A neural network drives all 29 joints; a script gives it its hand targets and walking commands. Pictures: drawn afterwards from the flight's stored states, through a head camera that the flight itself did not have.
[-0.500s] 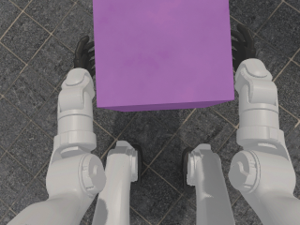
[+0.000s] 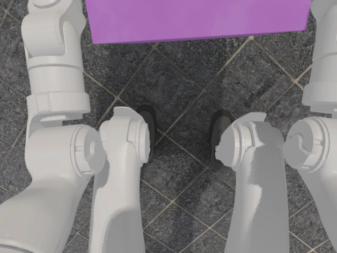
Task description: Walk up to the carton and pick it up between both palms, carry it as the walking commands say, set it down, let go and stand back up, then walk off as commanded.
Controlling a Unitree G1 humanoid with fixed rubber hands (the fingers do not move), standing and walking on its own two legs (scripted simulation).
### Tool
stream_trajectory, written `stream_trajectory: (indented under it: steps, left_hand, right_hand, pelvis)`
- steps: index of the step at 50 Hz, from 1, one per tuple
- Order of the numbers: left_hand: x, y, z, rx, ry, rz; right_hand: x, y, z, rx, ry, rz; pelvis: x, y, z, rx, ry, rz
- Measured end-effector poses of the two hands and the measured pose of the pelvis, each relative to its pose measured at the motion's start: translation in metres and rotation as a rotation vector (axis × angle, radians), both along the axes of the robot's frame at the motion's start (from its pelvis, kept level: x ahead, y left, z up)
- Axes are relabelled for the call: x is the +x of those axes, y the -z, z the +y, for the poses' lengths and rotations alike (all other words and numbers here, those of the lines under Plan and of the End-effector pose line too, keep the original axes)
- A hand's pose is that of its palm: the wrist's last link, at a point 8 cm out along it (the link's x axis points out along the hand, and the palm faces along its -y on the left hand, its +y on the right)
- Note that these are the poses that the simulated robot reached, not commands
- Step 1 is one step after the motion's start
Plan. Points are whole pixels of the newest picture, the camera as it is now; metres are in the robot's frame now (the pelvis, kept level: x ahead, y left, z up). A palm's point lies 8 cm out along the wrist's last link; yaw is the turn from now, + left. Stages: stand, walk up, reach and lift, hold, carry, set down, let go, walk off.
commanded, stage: set down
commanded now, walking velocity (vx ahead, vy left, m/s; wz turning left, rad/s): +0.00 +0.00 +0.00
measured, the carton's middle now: out of the picture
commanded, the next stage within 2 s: none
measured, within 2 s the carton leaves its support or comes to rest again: rests again in 0.74 s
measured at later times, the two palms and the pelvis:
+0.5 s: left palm out of the picture +0.56 +0.20 -0.23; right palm out of the picture +0.58 -0.17 -0.23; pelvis +0.01 +0.00 -0.06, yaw +0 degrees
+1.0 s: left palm out of the picture +0.56 +0.20 -0.25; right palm out of the picture +0.58 -0.18 -0.25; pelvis +0.01 +0.00 -0.08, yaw +0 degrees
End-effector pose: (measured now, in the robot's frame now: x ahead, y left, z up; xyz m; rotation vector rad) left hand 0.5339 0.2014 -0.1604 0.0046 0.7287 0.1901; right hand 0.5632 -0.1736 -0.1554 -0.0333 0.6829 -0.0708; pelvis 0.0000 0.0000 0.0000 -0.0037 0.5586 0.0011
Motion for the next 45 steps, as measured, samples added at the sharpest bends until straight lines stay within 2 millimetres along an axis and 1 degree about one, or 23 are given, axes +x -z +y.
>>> stream_trajectory:
  steps: [3, 6, 9, 12, 15, 21, 24, 29, 32, 35, 39, 45]
  left_hand:
    - [0.001, 0.012, 0.000, -0.007, -0.003, 0.006]
    - [0.006, 0.012, 0.001, 0.000, -0.001, -0.008]
    - [0.011, 0.010, 0.002, 0.010, 0.006, -0.013]
    - [0.013, 0.014, 0.002, 0.014, 0.009, 0.006]
    - [0.013, 0.026, 0.001, 0.021, 0.019, 0.028]
    - [0.014, 0.057, -0.001, 0.032, 0.033, 0.040]
    - [0.020, 0.064, 0.000, 0.041, 0.038, 0.036]
    - [0.030, 0.069, -0.001, 0.041, 0.035, 0.021]
    - [0.033, 0.075, -0.002, 0.042, 0.037, 0.024]
    - [0.033, 0.080, -0.003, 0.040, 0.046, 0.028]
    - [0.033, 0.081, -0.004, 0.041, 0.049, 0.030]
    - [0.028, 0.083, -0.002, 0.032, 0.040, 0.035]
  right_hand:
    - [0.002, 0.010, 0.000, 0.000, 0.001, 0.007]
    - [0.008, 0.009, 0.002, -0.002, 0.000, -0.008]
    - [0.013, 0.007, 0.002, 0.004, 0.004, -0.014]
    - [0.016, 0.013, 0.002, 0.012, 0.007, 0.006]
    - [0.015, 0.025, 0.001, -0.001, -0.001, 0.027]
    - [0.011, 0.059, -0.001, -0.010, -0.004, 0.040]
    - [0.014, 0.069, -0.001, -0.012, -0.005, 0.037]
    - [0.026, 0.076, -0.001, -0.007, -0.004, 0.022]
    - [0.029, 0.080, -0.003, -0.005, -0.001, 0.027]
    - [0.028, 0.085, -0.004, -0.012, -0.004, 0.030]
    - [0.025, 0.089, -0.005, -0.014, -0.004, 0.034]
    - [0.022, 0.090, -0.003, -0.016, -0.004, 0.041]
  pelvis:
    - [0.001, 0.014, 0.001, -0.002, 0.001, 0.004]
    - [0.002, 0.022, 0.002, -0.002, 0.001, -0.009]
    - [0.002, 0.026, 0.003, 0.001, 0.000, -0.021]
    - [0.002, 0.029, 0.003, 0.003, -0.001, -0.020]
    - [0.002, 0.035, 0.003, 0.002, -0.002, -0.010]
    - [0.005, 0.052, 0.001, 0.001, -0.001, 0.003]
    - [0.007, 0.061, -0.001, 0.002, -0.002, 0.005]
    - [0.011, 0.072, -0.003, 0.005, -0.004, 0.001]
    - [0.014, 0.076, -0.004, 0.007, -0.001, 0.003]
    - [0.016, 0.078, -0.005, 0.007, 0.001, 0.005]
    - [0.018, 0.079, -0.005, 0.006, -0.002, 0.002]
    - [0.017, 0.079, -0.004, 0.006, -0.001, -0.006]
